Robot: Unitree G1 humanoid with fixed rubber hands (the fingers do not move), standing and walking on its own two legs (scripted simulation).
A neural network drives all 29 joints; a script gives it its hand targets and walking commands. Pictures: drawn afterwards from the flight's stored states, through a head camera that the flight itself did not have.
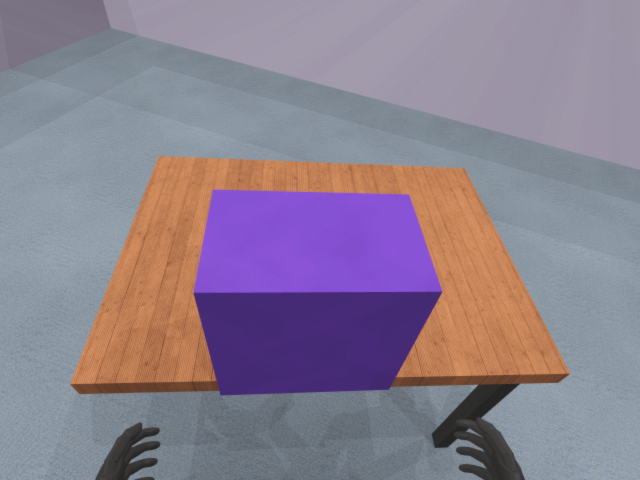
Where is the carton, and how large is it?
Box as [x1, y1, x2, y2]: [193, 190, 441, 394]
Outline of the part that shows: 213,190 193,292 220,394 388,389 441,293 441,289 409,195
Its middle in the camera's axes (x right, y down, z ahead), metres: -0.02 +0.09 +0.61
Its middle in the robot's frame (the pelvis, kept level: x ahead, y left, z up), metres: +0.41 +0.02 -0.04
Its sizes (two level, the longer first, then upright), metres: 0.289 0.179 0.294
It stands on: a table, 0.59 m high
